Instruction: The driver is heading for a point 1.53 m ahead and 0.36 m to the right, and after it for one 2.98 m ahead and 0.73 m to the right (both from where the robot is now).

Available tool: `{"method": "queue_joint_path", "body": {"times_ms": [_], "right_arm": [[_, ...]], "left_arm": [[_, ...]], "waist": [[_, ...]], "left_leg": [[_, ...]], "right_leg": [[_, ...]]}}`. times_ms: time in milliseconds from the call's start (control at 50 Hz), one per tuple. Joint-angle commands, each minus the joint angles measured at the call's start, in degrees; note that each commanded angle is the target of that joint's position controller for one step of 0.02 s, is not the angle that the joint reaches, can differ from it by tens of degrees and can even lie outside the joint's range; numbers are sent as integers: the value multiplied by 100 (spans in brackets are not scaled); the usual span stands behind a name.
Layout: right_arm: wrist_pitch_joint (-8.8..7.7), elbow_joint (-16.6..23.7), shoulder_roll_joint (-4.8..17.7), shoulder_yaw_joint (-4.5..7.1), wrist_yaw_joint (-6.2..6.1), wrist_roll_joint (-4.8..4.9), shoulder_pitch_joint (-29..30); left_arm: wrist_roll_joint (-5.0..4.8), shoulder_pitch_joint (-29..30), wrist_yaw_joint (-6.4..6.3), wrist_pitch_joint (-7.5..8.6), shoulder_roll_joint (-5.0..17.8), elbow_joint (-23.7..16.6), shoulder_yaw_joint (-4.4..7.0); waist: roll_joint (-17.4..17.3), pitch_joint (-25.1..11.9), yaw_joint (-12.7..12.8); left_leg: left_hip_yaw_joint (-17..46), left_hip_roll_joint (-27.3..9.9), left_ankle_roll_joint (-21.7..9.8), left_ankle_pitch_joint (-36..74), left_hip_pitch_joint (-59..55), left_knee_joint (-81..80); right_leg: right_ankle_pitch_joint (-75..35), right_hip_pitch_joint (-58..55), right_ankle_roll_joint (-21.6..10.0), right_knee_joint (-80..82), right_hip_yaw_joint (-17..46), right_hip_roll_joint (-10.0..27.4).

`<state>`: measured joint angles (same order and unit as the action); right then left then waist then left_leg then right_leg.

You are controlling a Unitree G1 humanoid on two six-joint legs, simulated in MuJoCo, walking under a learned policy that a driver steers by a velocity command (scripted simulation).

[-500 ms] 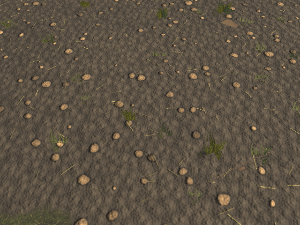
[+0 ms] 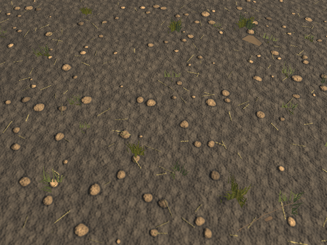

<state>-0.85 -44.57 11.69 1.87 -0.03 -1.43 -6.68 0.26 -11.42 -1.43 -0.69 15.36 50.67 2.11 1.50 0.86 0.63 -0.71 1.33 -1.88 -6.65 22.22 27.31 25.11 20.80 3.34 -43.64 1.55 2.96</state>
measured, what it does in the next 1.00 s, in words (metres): steps on the spot: right foot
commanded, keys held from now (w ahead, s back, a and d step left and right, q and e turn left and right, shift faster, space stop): no key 1.00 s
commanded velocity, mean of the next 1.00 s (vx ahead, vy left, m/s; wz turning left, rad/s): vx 0.01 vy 0.00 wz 0.00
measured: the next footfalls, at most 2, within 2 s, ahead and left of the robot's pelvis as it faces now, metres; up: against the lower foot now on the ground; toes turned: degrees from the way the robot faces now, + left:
right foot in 0.06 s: +0.05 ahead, -0.15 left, +0.00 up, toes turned -1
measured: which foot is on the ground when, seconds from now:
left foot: down 0.00-1.00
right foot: up 0.00-0.04, down 0.06-1.00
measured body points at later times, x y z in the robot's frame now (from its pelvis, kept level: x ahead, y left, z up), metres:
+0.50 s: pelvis +0.05 -0.03 +0.00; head +0.06 -0.03 +0.45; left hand +0.10 +0.22 -0.14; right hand +0.14 -0.28 -0.14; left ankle +0.08 +0.11 -0.73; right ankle +0.01 -0.15 -0.73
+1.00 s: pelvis +0.05 -0.03 +0.00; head +0.06 -0.03 +0.45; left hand +0.06 +0.21 -0.15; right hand +0.11 -0.28 -0.15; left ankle +0.08 +0.11 -0.73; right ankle +0.01 -0.15 -0.73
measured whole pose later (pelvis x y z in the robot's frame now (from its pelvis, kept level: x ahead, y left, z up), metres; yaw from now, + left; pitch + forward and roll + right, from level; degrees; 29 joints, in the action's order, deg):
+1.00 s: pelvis +0.05 -0.03 +0.00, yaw +1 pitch -2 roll +0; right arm 1.2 -64.2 12.0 2.6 -2.5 0.1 -8.8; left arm 0.3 -16.3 -1.9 0.6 11.0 61.1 0.9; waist -0.2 2.3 -0.1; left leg 1.1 -1.4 1.6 -12.4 14.7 28.6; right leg 18.8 7.9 0.1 -28.3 -1.0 0.5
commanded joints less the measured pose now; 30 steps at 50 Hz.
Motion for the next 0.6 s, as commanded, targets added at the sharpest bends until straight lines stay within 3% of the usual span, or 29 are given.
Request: {"method": "queue_joint_path", "body": {"times_ms": [20,40,60,80,100,140,220,340,600], "right_arm": [[-19,274,723,182,-52,50,418],[-18,173,608,146,-51,73,261],[-19,59,535,120,-48,63,90],[-24,18,593,140,-38,32,-33],[-24,6,535,147,-67,56,-79],[-27,-86,632,188,-126,73,-10],[-24,-351,605,207,-133,79,-163],[9,-693,621,225,-145,127,-224],[140,-1293,693,221,-242,154,-200]], "left_arm": [[61,-922,-22,-33,245,119,83],[133,-824,-8,-32,276,95,84],[194,-659,-12,-29,424,-4,94],[148,-514,-48,-26,726,-104,140],[84,-320,-45,-7,785,-17,176],[110,-123,-37,114,443,-2,87],[28,-355,-25,263,438,159,82],[0,-486,-43,220,388,325,66],[-5,-516,-35,165,261,617,36]], "waist": [[-934,-729,341],[-838,-638,303],[-640,-382,204],[-232,-103,7],[438,102,-148],[516,169,-148],[143,-70,-51],[-109,-220,5],[-120,-74,-39]], "left_leg": [[875,-1000,-717,-852,114,-1025],[812,-863,-489,-1576,191,-1004],[767,-717,-219,-2147,295,-919],[615,-481,-19,-2214,197,-700],[281,-227,120,-1572,-400,-490],[254,-258,86,-790,-1018,-118],[299,-323,-21,128,-1073,-13],[268,-341,14,788,-1227,103],[252,-361,72,840,-1370,52]], "right_leg": [[-1300,-1243,-91,975,-281,-117],[-1484,-1372,-181,1295,-267,-106],[-1491,-1280,-317,1621,19,133],[-952,-851,-471,1862,252,406],[292,50,-589,2112,311,334],[371,468,-429,2389,295,261],[-780,-143,-328,2051,129,136],[-1596,-482,-385,1864,19,54],[-1917,-633,-392,1965,-91,-41]]}}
